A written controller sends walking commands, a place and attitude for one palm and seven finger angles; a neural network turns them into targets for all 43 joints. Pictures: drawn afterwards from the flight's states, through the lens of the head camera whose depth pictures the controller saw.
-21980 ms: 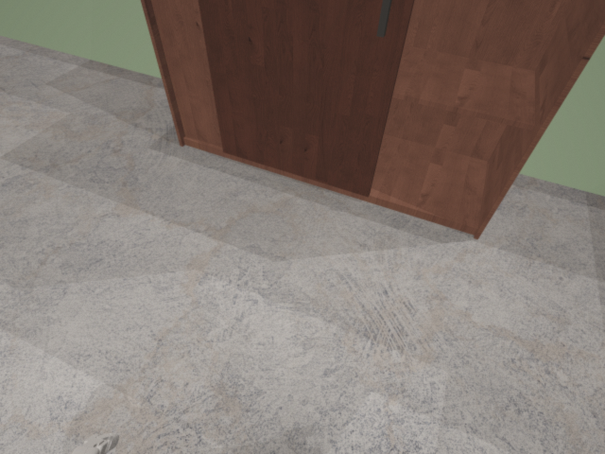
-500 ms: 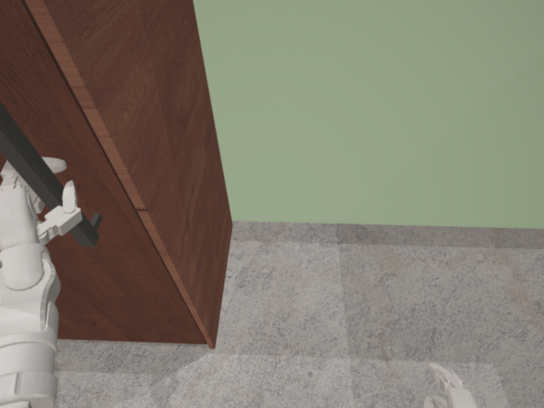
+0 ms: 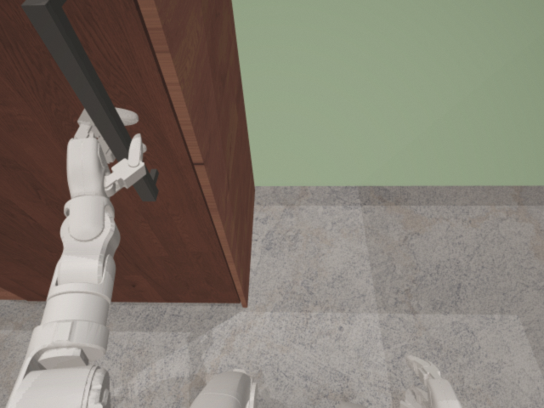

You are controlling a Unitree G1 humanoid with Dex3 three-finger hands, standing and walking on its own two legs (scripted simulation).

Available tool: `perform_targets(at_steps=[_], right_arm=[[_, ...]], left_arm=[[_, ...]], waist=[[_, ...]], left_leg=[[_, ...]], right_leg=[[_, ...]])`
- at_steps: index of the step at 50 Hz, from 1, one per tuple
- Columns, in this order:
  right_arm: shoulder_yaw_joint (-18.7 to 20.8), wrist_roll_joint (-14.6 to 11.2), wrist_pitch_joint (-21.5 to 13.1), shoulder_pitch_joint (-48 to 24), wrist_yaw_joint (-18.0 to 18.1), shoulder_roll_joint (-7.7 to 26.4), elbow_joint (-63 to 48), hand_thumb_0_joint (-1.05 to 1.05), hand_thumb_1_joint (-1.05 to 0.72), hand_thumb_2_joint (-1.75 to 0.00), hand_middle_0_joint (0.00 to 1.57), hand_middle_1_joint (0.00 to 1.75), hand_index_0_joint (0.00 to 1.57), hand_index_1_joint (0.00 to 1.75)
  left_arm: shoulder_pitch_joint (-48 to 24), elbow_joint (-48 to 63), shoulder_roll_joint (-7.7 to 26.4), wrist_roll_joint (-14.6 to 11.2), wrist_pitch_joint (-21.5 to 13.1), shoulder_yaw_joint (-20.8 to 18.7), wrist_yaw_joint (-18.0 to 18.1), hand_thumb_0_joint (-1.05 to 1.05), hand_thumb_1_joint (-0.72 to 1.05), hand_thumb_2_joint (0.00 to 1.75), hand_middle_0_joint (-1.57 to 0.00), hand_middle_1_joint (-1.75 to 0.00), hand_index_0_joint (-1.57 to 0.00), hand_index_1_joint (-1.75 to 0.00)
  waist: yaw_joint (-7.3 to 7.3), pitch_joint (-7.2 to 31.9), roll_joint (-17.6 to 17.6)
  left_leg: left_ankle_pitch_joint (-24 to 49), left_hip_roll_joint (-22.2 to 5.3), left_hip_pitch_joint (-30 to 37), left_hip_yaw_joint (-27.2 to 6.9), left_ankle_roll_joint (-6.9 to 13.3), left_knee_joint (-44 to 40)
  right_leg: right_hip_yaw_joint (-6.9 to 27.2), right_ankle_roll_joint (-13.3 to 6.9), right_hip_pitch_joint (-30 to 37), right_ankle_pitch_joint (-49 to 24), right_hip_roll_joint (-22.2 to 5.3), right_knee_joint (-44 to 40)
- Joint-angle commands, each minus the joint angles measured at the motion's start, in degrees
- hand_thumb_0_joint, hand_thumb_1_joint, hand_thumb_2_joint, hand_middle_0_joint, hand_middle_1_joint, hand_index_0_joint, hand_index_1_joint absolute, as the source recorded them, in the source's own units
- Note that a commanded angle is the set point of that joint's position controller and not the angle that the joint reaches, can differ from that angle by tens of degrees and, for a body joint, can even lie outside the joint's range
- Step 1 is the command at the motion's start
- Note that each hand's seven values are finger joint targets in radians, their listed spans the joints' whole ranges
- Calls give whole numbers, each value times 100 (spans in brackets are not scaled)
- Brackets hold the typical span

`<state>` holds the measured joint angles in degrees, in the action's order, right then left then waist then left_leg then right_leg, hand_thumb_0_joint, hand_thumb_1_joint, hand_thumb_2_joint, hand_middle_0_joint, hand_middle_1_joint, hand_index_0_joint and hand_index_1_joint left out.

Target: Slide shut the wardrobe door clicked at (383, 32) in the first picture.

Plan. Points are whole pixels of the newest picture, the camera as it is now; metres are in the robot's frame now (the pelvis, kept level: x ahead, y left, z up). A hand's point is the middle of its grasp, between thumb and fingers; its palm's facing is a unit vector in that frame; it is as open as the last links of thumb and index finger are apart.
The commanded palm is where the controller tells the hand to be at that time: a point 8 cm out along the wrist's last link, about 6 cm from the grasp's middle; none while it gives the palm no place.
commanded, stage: stop walking and hold the door there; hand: left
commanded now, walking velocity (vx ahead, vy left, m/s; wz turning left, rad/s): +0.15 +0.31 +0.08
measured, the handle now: (115, 116) +0.45 +0.24 +0.17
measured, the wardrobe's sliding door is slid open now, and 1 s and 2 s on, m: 0.00 0.00 0.00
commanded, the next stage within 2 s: loosen the grip on the handle in 0.82 s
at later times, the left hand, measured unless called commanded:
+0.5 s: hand (133, 163) +0.40 +0.21 +0.13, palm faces +0.08 -0.99 -0.10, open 5.9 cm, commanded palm +0.38 +0.25 +0.13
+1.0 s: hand (129, 159) +0.41 +0.22 +0.13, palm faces +0.06 -0.99 -0.16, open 6.5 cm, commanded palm +0.37 +0.26 +0.13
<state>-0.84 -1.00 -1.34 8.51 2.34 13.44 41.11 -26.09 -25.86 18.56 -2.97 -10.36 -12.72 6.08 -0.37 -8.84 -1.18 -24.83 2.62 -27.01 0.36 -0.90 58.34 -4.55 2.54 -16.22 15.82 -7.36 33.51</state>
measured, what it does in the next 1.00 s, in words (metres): steps on the spot: left foot, then right foot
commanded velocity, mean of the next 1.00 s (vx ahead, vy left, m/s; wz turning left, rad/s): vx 0.01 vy -0.09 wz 0.00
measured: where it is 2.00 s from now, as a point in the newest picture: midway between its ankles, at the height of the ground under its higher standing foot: outside the picture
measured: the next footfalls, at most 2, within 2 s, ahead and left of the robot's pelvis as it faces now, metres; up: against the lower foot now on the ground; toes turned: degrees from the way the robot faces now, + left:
left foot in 0.12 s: +0.05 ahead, +0.23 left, +0.00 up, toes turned +4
right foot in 0.30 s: +0.07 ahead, -0.02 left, +0.00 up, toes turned -2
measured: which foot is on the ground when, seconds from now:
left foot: up 0.00-0.10, down 0.12-1.00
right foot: down 0.00-0.12, up 0.14-0.28, down 0.30-1.00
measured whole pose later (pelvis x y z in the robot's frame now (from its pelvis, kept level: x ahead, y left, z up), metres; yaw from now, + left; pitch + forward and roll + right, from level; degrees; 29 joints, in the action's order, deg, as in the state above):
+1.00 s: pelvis +0.01 +0.08 +0.01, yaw +0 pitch +1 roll +1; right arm -0.3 -1.3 -5.8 11.3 4.0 11.1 39.4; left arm -25.6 -23.2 12.2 -2.5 -5.5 -2.8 2.5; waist 0.5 -2.3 0.3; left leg -13.1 -2.4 -12.4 3.2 -1.7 24.7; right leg -2.1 -1.1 -15.1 13.2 -0.6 27.3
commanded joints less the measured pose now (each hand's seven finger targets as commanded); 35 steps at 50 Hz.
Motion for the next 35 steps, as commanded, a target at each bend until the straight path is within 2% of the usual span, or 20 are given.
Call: perform_targets(at_steps=[1,3,4,5,6,7,8,11,14,15,17,18,20,21,23,24,25,27,31,35], right_arm=[[225,29,-247,-432,155,569,-717,0,-90,-90,20,30,20,30],[209,-5,-233,-406,200,443,-706,0,-90,-90,20,30,20,30],[293,-11,-243,-383,234,533,-756,0,-90,-90,20,30,20,30],[361,-12,-287,-344,254,682,-852,0,-90,-90,20,30,20,30],[394,-79,-278,-244,244,850,-1032,0,-90,-90,20,30,20,30],[400,-125,-314,-146,215,672,-990,0,-90,-90,20,30,20,30],[323,-121,-353,-265,206,534,-889,0,-90,-90,20,30,20,30],[290,-84,-474,-321,129,596,-784,0,-90,-90,20,30,20,30],[229,-70,-524,-296,77,572,-816,0,-90,-90,20,30,20,30],[214,-68,-520,-276,91,501,-843,0,-90,-90,20,30,20,30],[245,-106,-525,-227,117,458,-899,0,-90,-90,20,30,20,30],[219,-96,-528,-315,121,428,-896,0,-90,-90,20,30,20,30],[117,-30,-509,-286,186,359,-825,0,-90,-90,20,30,20,30],[112,-15,-509,-296,231,402,-781,0,-90,-90,20,30,20,30],[166,9,-487,-374,220,519,-889,0,-90,-90,20,30,20,30],[127,19,-469,-437,205,461,-935,0,-90,-90,20,30,20,30],[126,19,-454,-412,201,474,-923,0,-90,-90,20,30,20,30],[130,27,-451,-416,203,461,-956,0,-90,-90,20,30,20,30],[158,-13,-442,-345,224,516,-999,0,-90,-90,20,30,20,30],[173,-1,-392,-318,251,494,-1035,0,-90,-90,20,30,20,30]], left_arm=[[-2243,1324,1447,82,-371,-307,-16,0,90,90,-45,-140,-45,-140],[-2360,1604,857,37,-343,100,-56,0,90,90,-45,-140,-45,-140],[-2397,1869,733,37,-362,185,-74,0,90,90,-45,-140,-45,-140],[-2502,2231,303,3,-421,542,-128,0,90,90,-45,-140,-45,-140],[-2676,2602,-128,-73,-421,973,-171,0,90,90,-45,-140,-45,-140],[-2586,2342,-427,-82,-404,1143,-233,0,90,90,-45,-140,-45,-140],[-2625,2464,-467,-60,-365,1280,-247,0,90,90,-45,-140,-45,-140],[-2753,2766,-214,38,-312,1205,-170,0,90,90,-45,-140,-45,-140],[-2626,2735,-26,115,-280,1116,-149,0,90,90,-45,-140,-45,-140],[-2566,2709,145,154,-260,989,-128,0,90,90,-45,-140,-45,-140],[-2302,2363,98,53,-106,1002,-150,0,90,90,-45,-140,-45,-140],[-2320,2310,-80,22,-113,1105,-165,0,90,90,-45,-140,-45,-140],[-2149,2163,84,19,-171,856,-130,0,90,90,-45,-140,-45,-140],[-2121,2092,83,11,-165,865,-122,0,90,90,-45,-140,-45,-140],[-2184,2249,-207,-14,-225,1121,-180,0,90,90,-45,-140,-45,-140],[-2278,2371,-479,-7,-252,1434,-221,0,90,90,-45,-140,-45,-140],[-2366,2398,-343,21,-260,1340,-200,0,90,90,-45,-140,-45,-140],[-2234,2316,-374,44,-220,1362,-176,0,90,90,-45,-140,-45,-140],[-1939,2210,-454,38,-112,1515,-163,0,90,90,-45,-140,-45,-140],[-1813,2214,-292,33,-87,1339,-123,0,90,90,-45,-140,-45,-140]], waist=[[56,1873,1169],[-130,1958,951],[-167,2027,265],[-168,2091,-991],[-225,2098,-1758],[-209,2028,-880],[-248,2036,-939],[-107,2202,-1082],[-59,2511,-998],[-97,2640,-581],[-113,2456,1535],[-82,2337,1646],[-8,2413,1192],[-36,2438,920],[8,2698,120],[-73,2605,-648],[-46,2521,-815],[-13,2360,-694],[-90,2522,-34],[-88,2666,24]], left_leg=[[-124,-635,655,-107,40,-1157],[858,-228,1940,641,6,-2760],[1227,-252,2589,800,-54,-3121],[1147,-966,2809,-126,158,-3450],[1381,-2042,2645,-1878,813,-3992],[1273,-2368,2201,-2133,1347,-4124],[1509,-2324,2350,-2119,1407,-3986],[3331,-1866,2443,-844,982,-3160],[3628,-1657,2399,-424,642,-2526],[3217,-1429,2097,-179,466,-2229],[1530,-652,1262,160,61,-1755],[584,-513,992,45,21,-1580],[388,-598,1103,-43,86,-2344],[1246,-683,1514,-48,110,-2922],[3472,-1345,2624,-482,322,-3249],[3597,-1579,2595,-722,494,-3367],[3746,-1669,2453,-860,569,-3440],[3692,-1625,2345,-710,558,-3438],[3097,-1108,2199,-98,190,-3155],[2989,-948,2317,92,118,-3149]], right_leg=[[788,-729,675,-1797,-1610,-782],[245,-480,-2,-729,-992,-333],[33,-388,-454,-275,-545,278],[-285,-207,-977,389,48,1193],[-335,-51,-1362,1750,616,2430],[142,-136,-1317,1837,665,2787],[341,-119,-1496,1582,518,2634],[164,-190,-496,807,560,1048],[248,-330,639,-558,683,-613],[603,-432,1069,-1452,387,-832],[1553,-851,1348,-2202,-368,-932],[1682,-1070,1499,-2897,-568,-957],[1282,-923,1628,-3173,-528,-680],[1013,-749,1521,-3141,-353,-477],[544,-285,697,-1814,315,-318],[383,-174,525,-1256,519,-226],[351,-199,555,-882,610,-112],[378,-233,577,-631,635,-289],[552,-288,1067,-1949,407,-826],[653,-313,1081,-2399,277,-966]])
